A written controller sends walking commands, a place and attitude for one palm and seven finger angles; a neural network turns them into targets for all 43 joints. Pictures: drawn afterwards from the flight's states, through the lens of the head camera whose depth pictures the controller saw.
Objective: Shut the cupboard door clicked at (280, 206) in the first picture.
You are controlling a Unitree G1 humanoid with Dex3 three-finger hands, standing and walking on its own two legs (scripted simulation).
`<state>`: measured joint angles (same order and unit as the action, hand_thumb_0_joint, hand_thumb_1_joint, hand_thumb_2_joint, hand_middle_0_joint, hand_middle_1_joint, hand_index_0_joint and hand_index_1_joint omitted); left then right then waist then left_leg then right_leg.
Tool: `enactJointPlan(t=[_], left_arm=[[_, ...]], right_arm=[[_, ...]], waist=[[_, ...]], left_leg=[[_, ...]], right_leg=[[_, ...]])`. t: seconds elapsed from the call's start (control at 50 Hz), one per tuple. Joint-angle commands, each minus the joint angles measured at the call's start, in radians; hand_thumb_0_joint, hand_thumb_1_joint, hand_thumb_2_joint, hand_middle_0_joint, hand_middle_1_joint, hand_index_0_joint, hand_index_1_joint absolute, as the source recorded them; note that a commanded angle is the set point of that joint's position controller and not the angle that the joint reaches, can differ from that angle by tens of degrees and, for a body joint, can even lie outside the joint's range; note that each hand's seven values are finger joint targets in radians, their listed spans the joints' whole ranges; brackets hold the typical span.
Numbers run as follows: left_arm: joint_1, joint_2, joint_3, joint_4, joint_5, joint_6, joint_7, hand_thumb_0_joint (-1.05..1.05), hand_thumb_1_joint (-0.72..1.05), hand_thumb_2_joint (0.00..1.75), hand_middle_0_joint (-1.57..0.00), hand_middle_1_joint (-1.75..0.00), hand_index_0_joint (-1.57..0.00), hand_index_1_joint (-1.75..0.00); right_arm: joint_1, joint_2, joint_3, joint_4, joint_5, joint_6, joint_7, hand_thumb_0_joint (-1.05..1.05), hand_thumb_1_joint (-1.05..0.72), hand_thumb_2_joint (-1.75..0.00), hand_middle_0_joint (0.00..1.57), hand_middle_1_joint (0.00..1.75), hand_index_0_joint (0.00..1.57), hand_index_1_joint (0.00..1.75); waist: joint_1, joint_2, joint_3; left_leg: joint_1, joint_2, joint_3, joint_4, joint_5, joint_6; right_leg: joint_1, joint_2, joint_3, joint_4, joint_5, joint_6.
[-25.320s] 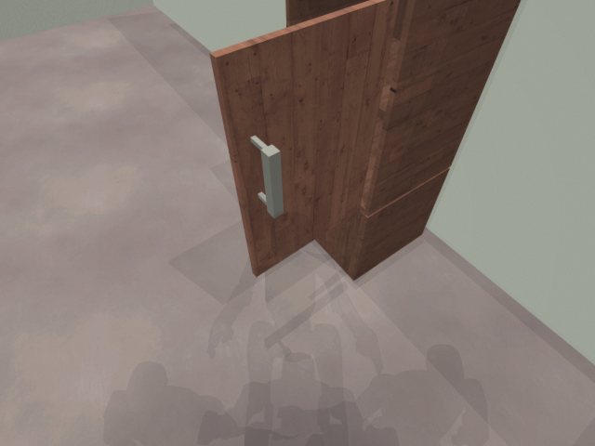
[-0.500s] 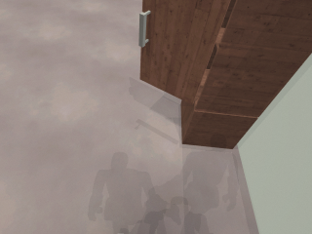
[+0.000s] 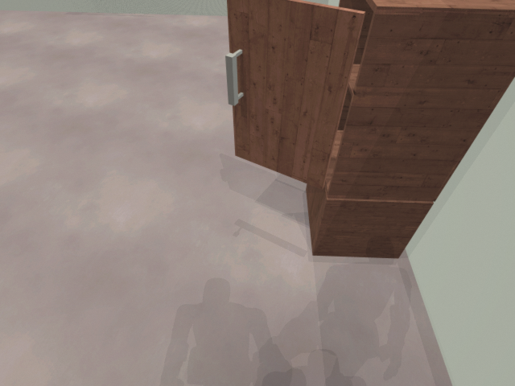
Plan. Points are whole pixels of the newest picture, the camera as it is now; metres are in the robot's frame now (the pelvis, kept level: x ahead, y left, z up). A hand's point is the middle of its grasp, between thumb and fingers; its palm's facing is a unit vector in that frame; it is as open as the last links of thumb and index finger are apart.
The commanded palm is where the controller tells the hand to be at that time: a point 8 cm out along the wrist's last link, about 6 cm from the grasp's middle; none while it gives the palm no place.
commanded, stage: let the arm hang, fingers relaxed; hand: left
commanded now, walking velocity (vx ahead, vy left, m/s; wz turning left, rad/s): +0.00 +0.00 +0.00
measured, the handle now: (236, 77) +0.98 +0.13 +0.01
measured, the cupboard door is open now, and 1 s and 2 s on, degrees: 62 62 62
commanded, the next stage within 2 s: look to check the result in 0.22 s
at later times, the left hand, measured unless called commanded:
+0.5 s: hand out of the picture -0.02 +0.17 -0.18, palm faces +0.03 -0.98 -0.19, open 7.4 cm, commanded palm none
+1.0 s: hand out of the picture +0.01 +0.18 -0.18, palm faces +0.02 -0.98 -0.20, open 7.4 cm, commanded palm none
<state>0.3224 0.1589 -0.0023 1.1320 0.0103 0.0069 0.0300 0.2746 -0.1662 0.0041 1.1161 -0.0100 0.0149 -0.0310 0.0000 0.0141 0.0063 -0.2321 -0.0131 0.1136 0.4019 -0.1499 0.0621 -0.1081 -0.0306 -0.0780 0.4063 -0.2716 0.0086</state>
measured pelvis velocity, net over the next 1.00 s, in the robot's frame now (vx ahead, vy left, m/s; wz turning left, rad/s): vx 0.02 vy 0.00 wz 0.00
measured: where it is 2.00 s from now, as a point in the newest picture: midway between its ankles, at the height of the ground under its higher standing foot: outside the picture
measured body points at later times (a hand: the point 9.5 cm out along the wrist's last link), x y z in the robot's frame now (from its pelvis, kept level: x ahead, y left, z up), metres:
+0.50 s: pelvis +0.01 +0.00 +0.00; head +0.02 +0.00 +0.45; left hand -0.02 +0.22 -0.16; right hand -0.01 -0.22 -0.16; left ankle +0.05 +0.08 -0.74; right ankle -0.03 -0.12 -0.74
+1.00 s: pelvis +0.02 +0.00 +0.00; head +0.03 +0.00 +0.45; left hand +0.01 +0.23 -0.16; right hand +0.02 -0.24 -0.15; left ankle +0.05 +0.08 -0.74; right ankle -0.03 -0.12 -0.74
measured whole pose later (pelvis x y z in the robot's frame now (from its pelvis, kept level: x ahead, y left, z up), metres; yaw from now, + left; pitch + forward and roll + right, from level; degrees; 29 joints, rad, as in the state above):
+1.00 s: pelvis +0.02 +0.00 +0.00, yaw +0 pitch -1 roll +0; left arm 0.28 0.17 0.01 1.14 0.01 0.00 0.03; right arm 0.25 -0.19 0.00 1.12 -0.01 0.00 -0.04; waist -0.01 -0.01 0.03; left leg -0.21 -0.02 0.11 0.39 -0.17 0.06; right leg -0.07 -0.03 -0.08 0.37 -0.28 0.01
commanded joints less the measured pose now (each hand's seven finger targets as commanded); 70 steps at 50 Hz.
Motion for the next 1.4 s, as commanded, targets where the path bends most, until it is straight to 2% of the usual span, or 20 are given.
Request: enactJointPlan(t=[0.0,0.14,0.4,0.54,0.9,0.94,1.04,1.08,1.12,1.14,1.16,1.18,1.2,1.22,1.26,1.3,1.32,1.34,1.36,1.38], left_arm=[[0.091,0.092,0.018,-0.008,0.004,-0.009,0.008,0.0,0.9,0.9,-0.2,-0.3,-0.2,-0.3],[0.088,0.081,0.021,-0.006,0.002,-0.013,0.009,0.0,0.9,0.9,-0.2,-0.3,-0.2,-0.3],[0.092,0.074,0.024,0.004,0.001,-0.015,0.011,0.0,0.9,0.9,-0.2,-0.3,-0.2,-0.3],[0.087,0.087,0.026,0.005,0.002,-0.016,0.011,0.0,0.9,0.9,-0.2,-0.3,-0.2,-0.3],[0.033,0.138,0.033,-0.006,0.005,-0.018,0.005,0.0,0.9,0.9,-0.2,-0.3,-0.2,-0.3],[0.046,0.101,0.03,-0.006,0.003,-0.006,0.009,0.0,0.9,0.9,-0.2,-0.3,-0.2,-0.3],[0.035,0.133,0.064,-0.054,0.006,0.014,0.012,0.0,0.9,0.9,-0.2,-0.3,-0.2,-0.3],[0.04,0.146,0.076,-0.076,0.009,0.014,0.012,0.0,0.9,0.9,-0.2,-0.3,-0.2,-0.3],[0.037,0.171,0.089,-0.099,0.013,0.015,0.012,0.0,0.9,0.9,-0.2,-0.3,-0.2,-0.3],[0.03,0.189,0.098,-0.114,0.015,0.014,0.014,0.0,0.9,0.9,-0.2,-0.3,-0.2,-0.3],[0.009,0.199,0.102,-0.134,0.018,0.011,0.017,0.0,0.9,0.9,-0.2,-0.3,-0.2,-0.3],[-0.019,0.197,0.101,-0.154,0.019,0.008,0.019,0.0,0.9,0.9,-0.2,-0.3,-0.2,-0.3],[-0.051,0.193,0.099,-0.169,0.024,0.002,0.023,0.0,0.9,0.9,-0.2,-0.3,-0.2,-0.3],[-0.072,0.201,0.102,-0.183,0.026,0.001,0.024,0.0,0.9,0.9,-0.2,-0.3,-0.2,-0.3],[-0.092,0.224,0.112,-0.2,0.029,0.001,0.022,0.0,0.9,0.9,-0.2,-0.3,-0.2,-0.3],[-0.074,0.249,0.112,-0.206,0.019,0.005,0.015,0.0,0.9,0.9,-0.2,-0.3,-0.2,-0.3],[-0.068,0.247,0.111,-0.213,0.01,0.007,0.01,0.0,0.9,0.9,-0.2,-0.3,-0.2,-0.3],[-0.042,0.196,0.107,-0.241,0.001,0.013,0.003,0.0,0.9,0.9,-0.2,-0.3,-0.2,-0.3],[-0.129,0.166,0.084,-0.291,0.001,0.018,0.004,0.0,0.9,0.9,-0.2,-0.3,-0.2,-0.3],[-0.169,0.181,0.089,-0.317,0.007,0.028,0.007,0.0,0.9,0.9,-0.2,-0.3,-0.2,-0.3]], right_arm=[[0.063,-0.088,-0.019,-0.01,-0.002,-0.014,-0.003,0.0,-0.9,-0.9,0.2,0.3,0.2,0.3],[0.077,-0.08,-0.017,-0.003,-0.002,-0.021,-0.007,0.0,-0.9,-0.9,0.2,0.3,0.2,0.3],[0.091,-0.082,-0.022,0.0,0.0,-0.023,-0.013,0.0,-0.9,-0.9,0.2,0.3,0.2,0.3],[0.081,-0.098,-0.025,-0.001,0.001,-0.025,-0.012,0.0,-0.9,-0.9,0.2,0.3,0.2,0.3],[0.027,-0.147,-0.029,-0.009,0.001,-0.029,-0.009,0.0,-0.9,-0.9,0.2,0.3,0.2,0.3],[0.036,-0.105,-0.021,-0.012,-0.001,-0.02,-0.005,0.0,-0.9,-0.9,0.2,0.3,0.2,0.3],[0.017,-0.144,-0.043,-0.057,-0.007,0.002,0.0,0.0,-0.9,-0.9,0.2,0.3,0.2,0.3],[0.0,-0.153,-0.053,-0.083,-0.007,0.007,0.002,0.0,-0.9,-0.9,0.2,0.3,0.2,0.3],[-0.01,-0.141,-0.059,-0.11,-0.007,0.013,0.009,0.0,-0.9,-0.9,0.2,0.3,0.2,0.3],[-0.014,-0.123,-0.062,-0.123,-0.006,0.016,0.014,0.0,-0.9,-0.9,0.2,0.3,0.2,0.3],[-0.019,-0.109,-0.067,-0.138,-0.01,0.02,0.017,0.0,-0.9,-0.9,0.2,0.3,0.2,0.3],[-0.047,-0.112,-0.076,-0.151,-0.014,0.024,0.021,0.0,-0.9,-0.9,0.2,0.3,0.2,0.3],[-0.048,-0.111,-0.08,-0.161,-0.012,0.026,0.024,0.0,-0.9,-0.9,0.2,0.3,0.2,0.3],[-0.058,-0.103,-0.079,-0.174,-0.009,0.027,0.029,0.0,-0.9,-0.9,0.2,0.3,0.2,0.3],[-0.072,-0.089,-0.073,-0.202,-0.003,0.025,0.039,0.0,-0.9,-0.9,0.2,0.3,0.2,0.3],[-0.021,-0.102,-0.071,-0.2,-0.012,0.021,0.042,0.0,-0.9,-0.9,0.2,0.3,0.2,0.3],[0.046,-0.131,-0.078,-0.186,-0.015,0.016,0.042,0.0,-0.9,-0.9,0.2,0.3,0.2,0.3],[0.107,-0.223,-0.099,-0.184,-0.022,0.009,0.037,0.0,-0.9,-0.9,0.2,0.3,0.2,0.3],[0.157,-0.3,-0.116,-0.172,-0.015,0.009,0.027,0.0,-0.9,-0.9,0.2,0.3,0.2,0.3],[0.166,-0.319,-0.12,-0.162,-0.02,0.014,0.021,0.0,-0.9,-0.9,0.2,0.3,0.2,0.3]], waist=[[-0.005,-0.018,0.106],[-0.007,0.011,0.088],[-0.01,-0.009,0.076],[-0.01,-0.035,0.074],[-0.01,-0.014,0.065],[-0.009,0.001,0.075],[0.0,0.045,0.087],[0.01,0.024,0.063],[0.015,-0.059,0.041],[0.018,-0.144,0.026],[0.02,-0.235,0.017],[0.02,-0.21,0.03],[0.001,-0.185,0.037],[-0.004,-0.149,0.06],[-0.008,-0.138,0.073],[-0.027,-0.129,0.034],[-0.058,-0.047,-0.009],[-0.075,0.229,-0.054],[-0.108,0.362,-0.057],[-0.113,0.207,-0.07]], left_leg=[[0.029,0.12,-0.159,-0.117,-0.064,-0.021],[0.039,0.117,-0.154,-0.107,-0.008,-0.023],[0.068,0.122,-0.154,-0.092,0.038,-0.018],[0.084,0.129,-0.153,-0.095,0.051,-0.014],[0.098,0.133,-0.158,-0.109,0.072,-0.018],[0.066,0.126,-0.16,-0.082,0.096,-0.025],[-0.062,0.15,-0.263,-0.069,0.037,0.0],[-0.113,0.144,-0.282,-0.035,0.047,0.005],[-0.184,0.086,-0.231,0.07,0.018,-0.018],[-0.224,0.041,-0.153,0.188,-0.008,-0.039],[-0.249,0.011,-0.083,0.364,-0.17,-0.059],[-0.276,0.034,-0.078,0.536,-0.323,-0.067],[-0.309,0.059,-0.09,0.619,-0.36,-0.072],[-0.317,0.081,-0.094,0.618,-0.377,-0.077],[-0.291,0.098,-0.065,0.448,-0.356,-0.081],[-0.142,0.046,0.018,0.247,-0.146,-0.078],[0.011,0.045,-0.012,0.151,0.079,-0.06],[0.141,0.224,-0.329,0.06,0.424,0.04],[0.163,0.398,-0.589,-0.023,0.653,0.17],[0.098,0.42,-0.573,-0.067,0.318,0.189]], right_leg=[[-0.123,-0.077,0.093,-0.108,0.0,-0.043],[-0.094,-0.079,0.09,-0.108,0.045,-0.044],[-0.084,-0.077,0.088,-0.111,0.062,-0.046],[-0.083,-0.077,0.089,-0.112,0.068,-0.044],[-0.059,-0.083,0.091,-0.124,0.083,-0.043],[-0.055,-0.092,0.066,-0.089,0.082,-0.033],[-0.065,-0.086,0.021,0.018,-0.007,-0.033],[-0.033,-0.1,0.025,0.022,0.0,-0.039],[0.006,-0.174,0.058,-0.013,0.005,-0.079],[0.032,-0.253,0.092,-0.05,0.036,-0.119],[0.028,-0.346,0.117,-0.083,0.137,-0.175],[-0.004,-0.403,0.116,-0.087,0.267,-0.215],[0.003,-0.414,0.092,-0.066,0.375,-0.225],[-0.001,-0.413,0.051,-0.035,0.44,-0.217],[0.032,-0.385,-0.035,0.064,0.554,-0.164],[0.007,-0.319,-0.114,0.214,0.583,-0.094],[-0.084,-0.282,-0.144,0.345,0.5,-0.043],[-0.287,-0.161,-0.166,0.55,0.124,0.039],[-0.424,-0.063,-0.062,0.734,-0.436,0.063],[-0.4,-0.072,0.053,0.794,-0.419,0.034]])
